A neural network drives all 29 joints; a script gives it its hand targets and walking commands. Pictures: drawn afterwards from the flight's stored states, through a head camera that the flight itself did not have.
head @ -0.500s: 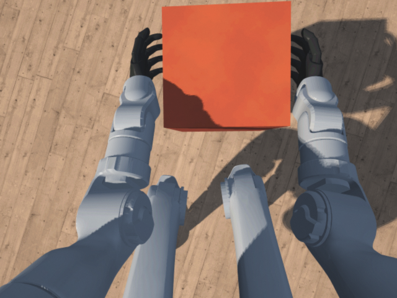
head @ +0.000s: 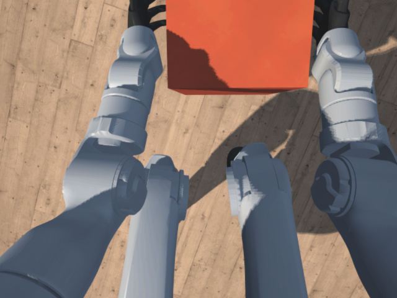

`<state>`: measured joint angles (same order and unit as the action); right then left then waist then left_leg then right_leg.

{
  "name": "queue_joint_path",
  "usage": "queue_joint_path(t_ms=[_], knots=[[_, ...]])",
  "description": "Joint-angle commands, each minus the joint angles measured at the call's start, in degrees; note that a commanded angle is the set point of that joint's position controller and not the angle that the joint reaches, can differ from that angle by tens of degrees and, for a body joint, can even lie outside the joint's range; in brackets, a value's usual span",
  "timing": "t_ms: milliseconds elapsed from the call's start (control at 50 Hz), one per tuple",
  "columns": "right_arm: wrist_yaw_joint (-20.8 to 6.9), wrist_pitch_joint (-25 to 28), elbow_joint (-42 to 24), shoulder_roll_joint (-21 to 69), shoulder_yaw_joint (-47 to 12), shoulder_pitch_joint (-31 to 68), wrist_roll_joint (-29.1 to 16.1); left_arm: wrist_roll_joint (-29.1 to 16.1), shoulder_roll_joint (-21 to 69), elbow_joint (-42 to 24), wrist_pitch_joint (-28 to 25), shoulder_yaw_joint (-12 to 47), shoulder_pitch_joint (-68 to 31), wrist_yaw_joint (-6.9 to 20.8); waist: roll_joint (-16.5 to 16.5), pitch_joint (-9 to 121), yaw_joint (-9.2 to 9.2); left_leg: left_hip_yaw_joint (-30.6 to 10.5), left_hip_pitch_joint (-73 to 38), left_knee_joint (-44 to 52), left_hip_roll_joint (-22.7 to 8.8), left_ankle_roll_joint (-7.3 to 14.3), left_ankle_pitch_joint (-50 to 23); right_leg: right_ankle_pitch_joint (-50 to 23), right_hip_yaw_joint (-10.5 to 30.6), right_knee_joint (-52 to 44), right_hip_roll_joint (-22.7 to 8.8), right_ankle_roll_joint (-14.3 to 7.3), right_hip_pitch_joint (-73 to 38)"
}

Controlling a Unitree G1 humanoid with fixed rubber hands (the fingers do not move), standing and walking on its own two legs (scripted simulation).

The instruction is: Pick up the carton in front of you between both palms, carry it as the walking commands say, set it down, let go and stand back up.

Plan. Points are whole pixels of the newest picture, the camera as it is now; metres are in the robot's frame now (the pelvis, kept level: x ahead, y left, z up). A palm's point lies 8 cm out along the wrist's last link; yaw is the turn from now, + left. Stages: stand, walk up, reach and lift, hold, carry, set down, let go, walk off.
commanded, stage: set down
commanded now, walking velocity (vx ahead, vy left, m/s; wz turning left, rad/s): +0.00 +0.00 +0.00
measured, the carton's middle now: (231, 39) +0.51 -0.11 -0.24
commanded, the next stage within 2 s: none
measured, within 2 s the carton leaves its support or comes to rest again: rests again in 0.42 s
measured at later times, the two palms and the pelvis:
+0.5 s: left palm (140, 32) +0.53 +0.05 -0.18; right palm (318, 43) +0.47 -0.25 -0.18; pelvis +0.00 +0.01 -0.01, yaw +0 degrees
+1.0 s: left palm (138, 31) +0.53 +0.05 -0.18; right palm (318, 41) +0.47 -0.26 -0.19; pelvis -0.01 +0.01 -0.02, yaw -1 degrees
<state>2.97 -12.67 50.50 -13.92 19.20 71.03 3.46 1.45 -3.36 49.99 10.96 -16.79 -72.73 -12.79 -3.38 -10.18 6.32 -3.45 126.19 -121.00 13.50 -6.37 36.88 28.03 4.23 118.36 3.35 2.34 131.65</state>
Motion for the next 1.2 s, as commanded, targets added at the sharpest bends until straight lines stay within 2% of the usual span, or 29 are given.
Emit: queue_joint_path(t_ms=[0, 180, 460, 800, 900, 940, 980, 1000, 1040, 1060, 1100, 1180], knots=[[-15.8, 2.2, -5.5, 49.3, -21.4, 33.2, -6.3, -5.0, 53.3, -6.1, -2.3, 25.3, -36.7, 14.1, -4.2, 70.6, 5.62, 8.8, -21.5, 8.9, -0.4, 3.4, -18.9, -25.9, -7.5, -6.5, 2.2, -1.2, -45.5], [-17.6, 2.5, -1.6, 45.3, -16.4, 33.6, -3.8, -2.7, 51.0, -1.3, -2.5, 21.8, -35.1, 14.3, -5.5, 60.9, 5.86, 7.0, -17.9, 9.5, -0.4, 3.9, -16.5, -20.4, -7.9, -5.3, 1.2, -2.4, -35.1], [-16.7, 5.1, 0.0, 39.4, -15.6, 36.7, -3.4, -2.9, 45.3, 4.5, -3.8, 17.6, -35.4, 15.4, -3.8, 53.2, 6.11, 6.2, -13.1, 7.8, -0.6, 4.7, -15.0, -19.4, -6.8, -4.3, 0.5, -3.2, -33.4], [-15.6, 5.3, 9.3, 29.0, -8.6, 32.3, 1.2, 3.2, 31.9, 12.7, -3.7, 8.5, -30.2, 16.8, -4.5, 38.0, 2.65, 5.7, -7.3, 7.8, -1.9, 5.5, -6.9, -8.9, -4.3, -4.9, 0.2, -4.4, -26.4], [-15.1, 5.8, 11.1, 25.6, -6.4, 31.4, 1.9, 3.3, 28.7, 12.8, -3.9, 8.2, -29.9, 16.5, -4.1, 37.0, 2.93, 5.4, -8.1, 7.5, -2.6, 5.1, -6.2, -8.2, -4.4, -4.5, -0.3, -4.2, -25.8], [-14.5, 6.5, 12.1, 22.7, -5.4, 30.4, 1.7, 3.1, 26.1, 12.5, -4.3, 8.2, -29.4, 15.8, -3.6, 37.3, 3.1, 5.4, -9.2, 7.3, -3.0, 4.7, -6.3, -8.4, -4.7, -4.3, -0.8, -3.7, -26.2], [-12.6, 7.7, 13.3, 14.6, -2.9, 27.0, 1.5, 2.7, 18.1, 12.0, -4.9, 7.1, -26.8, 14.0, -3.0, 38.0, 3.33, 5.7, -11.0, 7.0, -3.7, 3.9, -6.6, -8.9, -5.2, -4.1, -1.5, -3.0, -27.4], [-10.8, 8.7, 14.3, 7.2, -1.0, 24.1, 1.3, 2.2, 10.6, 11.8, -5.4, 6.5, -24.8, 12.3, -2.3, 38.6, 3.54, 5.8, -12.1, 6.9, -4.3, 3.5, -6.8, -9.2, -5.4, -4.1, -1.9, -2.5, -28.6], [-5.1, 11.6, 15.7, -14.5, 3.4, 17.1, 0.2, -0.1, -11.1, 11.1, -6.8, 5.8, -19.4, 7.1, -1.1, 40.8, 4.35, 5.6, -14.6, 6.9, -5.7, 2.7, -7.5, -10.1, -5.7, -4.1, -3.1, -1.7, -31.3], [-3.1, 12.7, 16.1, -18.0, 2.9, 17.6, -1.8, -2.4, -14.3, 10.7, -7.1, 7.1, -19.3, 5.4, -0.7, 41.9, 4.57, 5.2, -16.1, 7.0, -6.2, 2.5, -8.0, -10.6, -5.4, -4.4, -3.5, -1.5, -32.1], [-1.7, 14.3, 16.6, -20.2, 0.4, 19.3, -5.6, -6.2, -15.5, 9.8, -7.7, 9.6, -20.3, 4.4, -0.9, 44.2, 4.7, 5.0, -17.2, 6.1, -6.9, 2.2, -10.1, -13.0, -4.6, -4.1, -4.1, -1.7, -32.5], [-2.1, 16.1, 14.0, -20.6, -4.5, 21.6, -12.2, -10.8, -14.1, 4.9, -8.8, 14.2, -22.0, 4.8, -1.8, 50.6, 4.55, 4.8, -19.3, 4.8, -8.1, 2.2, -15.6, -20.3, -3.5, -3.0, -5.2, -2.4, -35.3]])
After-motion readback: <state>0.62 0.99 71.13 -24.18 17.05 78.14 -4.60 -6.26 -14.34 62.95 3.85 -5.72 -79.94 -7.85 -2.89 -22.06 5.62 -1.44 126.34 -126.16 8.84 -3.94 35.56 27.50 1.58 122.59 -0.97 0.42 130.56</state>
